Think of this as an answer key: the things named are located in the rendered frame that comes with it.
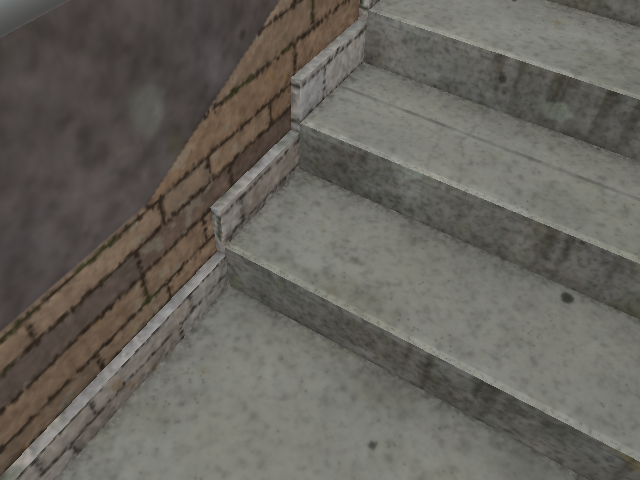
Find stairs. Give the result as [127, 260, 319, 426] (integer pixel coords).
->
[225, 0, 640, 480]

